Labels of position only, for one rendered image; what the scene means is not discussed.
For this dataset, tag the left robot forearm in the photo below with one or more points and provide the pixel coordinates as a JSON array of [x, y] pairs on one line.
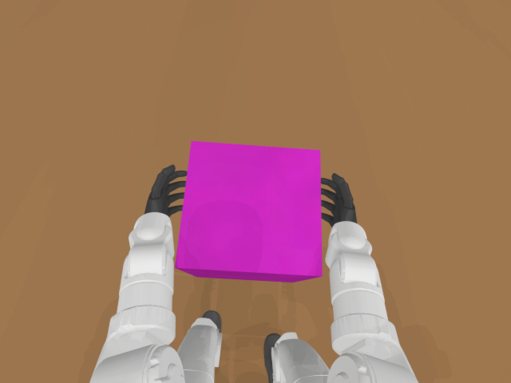
[[144, 312]]

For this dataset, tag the robot left hand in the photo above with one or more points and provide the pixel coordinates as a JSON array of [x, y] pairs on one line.
[[159, 198]]

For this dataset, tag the robot left upper arm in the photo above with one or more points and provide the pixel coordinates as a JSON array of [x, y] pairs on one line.
[[156, 363]]

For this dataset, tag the robot foot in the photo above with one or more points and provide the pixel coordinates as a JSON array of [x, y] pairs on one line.
[[270, 341], [215, 317]]

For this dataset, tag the robot right hand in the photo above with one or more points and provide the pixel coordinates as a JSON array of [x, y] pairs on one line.
[[343, 209]]

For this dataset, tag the robot left foot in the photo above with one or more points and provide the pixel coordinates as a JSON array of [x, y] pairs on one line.
[[215, 317]]

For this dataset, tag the robot right upper arm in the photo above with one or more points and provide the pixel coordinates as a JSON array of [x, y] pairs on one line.
[[356, 367]]

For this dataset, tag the carton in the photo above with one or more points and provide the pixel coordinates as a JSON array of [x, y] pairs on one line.
[[252, 213]]

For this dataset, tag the robot right foot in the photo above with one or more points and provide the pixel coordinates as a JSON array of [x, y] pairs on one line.
[[270, 341]]

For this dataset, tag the right robot forearm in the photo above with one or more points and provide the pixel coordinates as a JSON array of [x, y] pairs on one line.
[[360, 319]]

